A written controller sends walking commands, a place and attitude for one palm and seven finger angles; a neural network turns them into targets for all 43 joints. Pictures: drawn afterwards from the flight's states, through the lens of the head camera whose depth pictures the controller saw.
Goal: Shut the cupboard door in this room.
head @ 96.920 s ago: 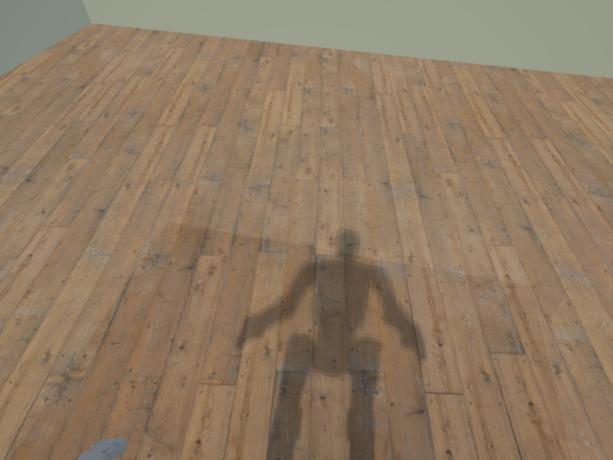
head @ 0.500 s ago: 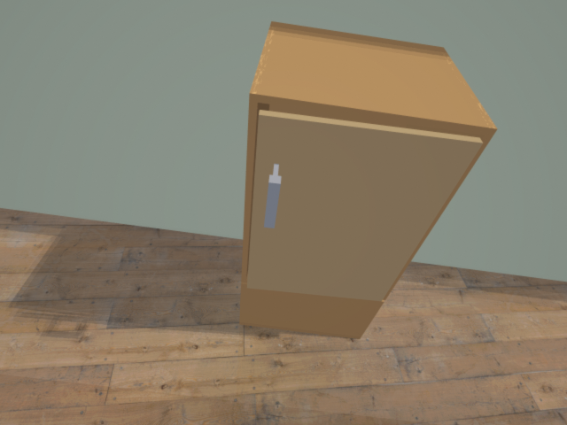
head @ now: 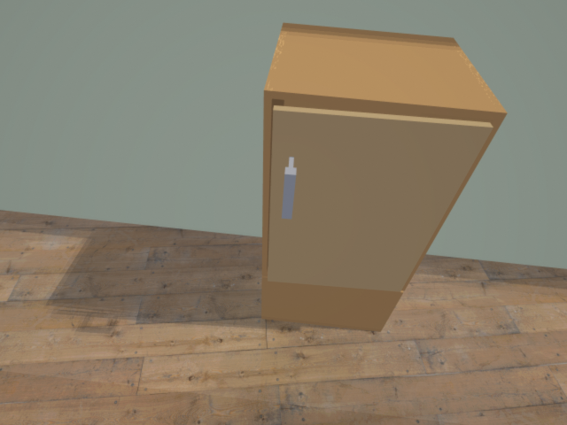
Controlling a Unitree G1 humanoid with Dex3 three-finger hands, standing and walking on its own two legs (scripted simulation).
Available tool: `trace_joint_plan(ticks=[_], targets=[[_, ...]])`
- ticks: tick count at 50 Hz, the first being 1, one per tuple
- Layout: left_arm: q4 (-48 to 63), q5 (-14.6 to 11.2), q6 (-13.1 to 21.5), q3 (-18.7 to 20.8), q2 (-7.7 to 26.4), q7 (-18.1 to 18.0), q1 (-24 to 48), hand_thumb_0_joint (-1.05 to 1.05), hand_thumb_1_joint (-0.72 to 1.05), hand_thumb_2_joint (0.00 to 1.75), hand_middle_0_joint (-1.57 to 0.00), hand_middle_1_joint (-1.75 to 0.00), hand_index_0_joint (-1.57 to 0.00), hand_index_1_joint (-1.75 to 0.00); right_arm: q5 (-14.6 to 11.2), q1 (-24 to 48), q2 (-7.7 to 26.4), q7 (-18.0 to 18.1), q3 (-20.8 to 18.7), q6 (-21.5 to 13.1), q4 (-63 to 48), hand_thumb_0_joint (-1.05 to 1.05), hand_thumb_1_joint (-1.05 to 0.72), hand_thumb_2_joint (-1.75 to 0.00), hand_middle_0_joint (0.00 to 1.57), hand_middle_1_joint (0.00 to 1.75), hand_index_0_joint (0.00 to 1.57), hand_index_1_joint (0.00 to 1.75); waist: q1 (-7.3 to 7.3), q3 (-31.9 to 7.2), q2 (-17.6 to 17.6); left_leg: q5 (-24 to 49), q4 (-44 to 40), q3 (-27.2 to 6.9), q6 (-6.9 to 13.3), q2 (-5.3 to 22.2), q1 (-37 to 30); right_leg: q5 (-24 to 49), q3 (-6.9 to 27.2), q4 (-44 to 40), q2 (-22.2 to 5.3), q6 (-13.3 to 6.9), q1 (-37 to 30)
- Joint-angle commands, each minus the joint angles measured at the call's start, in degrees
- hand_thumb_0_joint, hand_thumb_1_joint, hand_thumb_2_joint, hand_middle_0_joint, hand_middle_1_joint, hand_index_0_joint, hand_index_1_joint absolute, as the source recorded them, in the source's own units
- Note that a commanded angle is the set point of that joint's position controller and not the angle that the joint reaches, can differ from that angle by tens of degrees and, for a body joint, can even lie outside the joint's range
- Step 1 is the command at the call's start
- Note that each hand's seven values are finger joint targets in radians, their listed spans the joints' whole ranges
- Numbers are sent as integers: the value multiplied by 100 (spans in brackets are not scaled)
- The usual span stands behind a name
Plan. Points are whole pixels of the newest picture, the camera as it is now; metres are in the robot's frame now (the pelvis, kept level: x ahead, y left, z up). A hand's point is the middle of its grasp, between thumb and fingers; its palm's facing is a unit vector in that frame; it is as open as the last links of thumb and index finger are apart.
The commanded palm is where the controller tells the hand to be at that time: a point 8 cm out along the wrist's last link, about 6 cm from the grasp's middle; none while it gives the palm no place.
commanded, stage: come to a stop and stand still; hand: left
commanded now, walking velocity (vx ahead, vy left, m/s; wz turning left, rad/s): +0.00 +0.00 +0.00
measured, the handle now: (289, 187) +0.60 +0.03 -0.02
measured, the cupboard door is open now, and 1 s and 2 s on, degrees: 2 2 2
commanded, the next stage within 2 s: look again from close up in 0.54 s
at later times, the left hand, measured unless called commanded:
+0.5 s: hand out of the picture -0.06 +0.11 -0.18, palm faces +0.07 -0.99 -0.10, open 7.4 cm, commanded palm none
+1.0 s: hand out of the picture -0.03 +0.13 -0.18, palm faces +0.06 -0.99 -0.13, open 7.4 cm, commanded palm none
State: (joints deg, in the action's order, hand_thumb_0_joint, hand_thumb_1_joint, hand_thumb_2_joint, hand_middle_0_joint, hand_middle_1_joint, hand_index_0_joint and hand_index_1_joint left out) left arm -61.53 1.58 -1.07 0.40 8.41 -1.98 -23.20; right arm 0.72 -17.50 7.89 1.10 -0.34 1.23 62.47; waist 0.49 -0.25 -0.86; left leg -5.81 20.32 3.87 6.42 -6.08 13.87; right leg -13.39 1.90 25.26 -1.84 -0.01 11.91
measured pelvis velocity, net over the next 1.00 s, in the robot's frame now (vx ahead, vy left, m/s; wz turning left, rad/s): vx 0.01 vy -0.02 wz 0.02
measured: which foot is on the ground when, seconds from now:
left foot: down 0.00-1.00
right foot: down 0.00-1.00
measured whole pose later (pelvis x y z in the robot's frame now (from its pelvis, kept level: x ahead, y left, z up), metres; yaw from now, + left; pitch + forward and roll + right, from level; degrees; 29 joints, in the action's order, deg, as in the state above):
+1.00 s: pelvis +0.01 -0.02 +0.00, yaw +1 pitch +0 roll -1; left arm -61.4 1.5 0.5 -0.1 7.2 -1.8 -22.3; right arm 1.0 -17.9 7.1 1.0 0.1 0.5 62.9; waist 0.1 -0.3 -1.3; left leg -7.6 24.2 2.9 5.2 -4.0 17.5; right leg -12.6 1.5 25.4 0.5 0.6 13.6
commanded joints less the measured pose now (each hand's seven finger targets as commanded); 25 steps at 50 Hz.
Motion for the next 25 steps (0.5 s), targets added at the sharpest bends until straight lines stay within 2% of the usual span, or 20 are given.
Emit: trace_joint_plan(ticks=[1, 3, 5, 8, 9, 12, 15, 17, 18, 23, 25], targets=[[86, -12, 112, 9, 274, -40, -605, 0, 90, 90, -20, -30, -20, -30, -23, -125, 770, 36, -163, -111, -239, 0, -90, -90, 20, 30, 20, 30, 2, 584, 179, -2711, -1216, -1594, -447, 1320, 468, -510, 107, -163, -73, -185, 225], [29, -5, 124, 8, 259, -36, -730, 0, 90, 90, -20, -30, -20, -30, -22, -88, 781, 29, -165, -98, -247, 0, -90, -90, 20, 30, 20, 30, 19, 575, 210, -2801, -1167, -1563, -409, 1288, 537, -612, 148, -205, -69, -185, 227], [-5, -1, 141, -1, 250, -39, -770, 0, 90, 90, -20, -30, -20, -30, -27, -82, 755, 25, -154, -92, -236, 0, -90, -90, 20, 30, 20, 30, 20, 623, 65, -2688, -1074, -1493, -402, 1239, 540, -695, 231, -304, -101, -202, 296], [-22, -19, 182, -33, 226, -32, -796, 0, 90, 90, -20, -30, -20, -30, -26, -115, 696, 18, -134, -78, -243, 0, -90, -90, 20, 30, 20, 30, -42, 675, -167, -2334, -771, -1326, -408, 1084, 317, -1122, 482, -583, -194, -239, 697], [-7, -23, 200, -35, 252, -39, -749, 0, 90, 90, -20, -30, -20, -30, -36, -155, 652, 17, -118, -89, -224, 0, -90, -90, 20, 30, 20, 30, -69, 632, -109, -2186, -656, -1285, -394, 1067, 226, -1123, 552, -661, -249, -249, 741], [-1, -46, 234, -52, 239, -30, -669, 0, 90, 90, -20, -30, -20, -30, -32, -224, 578, 19, -95, -109, -199, 0, -90, -90, 20, 30, 20, 30, -121, 571, -236, -1917, -382, -1174, -398, 994, 98, -1302, 682, -776, -306, -263, 921], [24, -48, 236, -51, 251, -34, -646, 0, 90, 90, -20, -30, -20, -30, -27, -244, 577, 20, -79, -130, -192, 0, -90, -90, 20, 30, 20, 30, -130, 544, -25, -1951, -378, -1203, -395, 1035, 108, -1288, 656, -712, -275, -258, 959], [22, -41, 232, -52, 236, -31, -682, 0, 90, 90, -20, -30, -20, -30, -20, -225, 587, 21, -77, -141, -195, 0, -90, -90, 20, 30, 20, 30, -78, 604, 54, -2128, -452, -1252, -382, 1067, 320, -1261, 608, -650, -243, -245, 861], [24, -37, 226, -45, 235, -31, -674, 0, 90, 90, -20, -30, -20, -30, -15, -220, 584, 20, -82, -134, -198, 0, -90, -90, 20, 30, 20, 30, -68, 666, -5, -2226, -467, -1261, -381, 1076, 438, -1355, 612, -653, -229, -250, 844], [47, -24, 203, -17, 226, -26, -670, 0, 90, 90, -20, -30, -20, -30, 10, -251, 572, 18, -84, -136, -194, 0, -90, -90, 20, 30, 20, 30, -1, 820, 143, -2488, -606, -1350, -367, 1108, 795, -1315, 531, -523, -160, -250, 720], [72, -23, 208, -12, 220, -30, -657, 0, 90, 90, -20, -30, -20, -30, 8, -259, 543, 21, -79, -149, -192, 0, -90, -90, 20, 30, 20, 30, 21, 796, 123, -2432, -634, -1377, -359, 1124, 866, -1093, 484, -446, -153, -253, 592]])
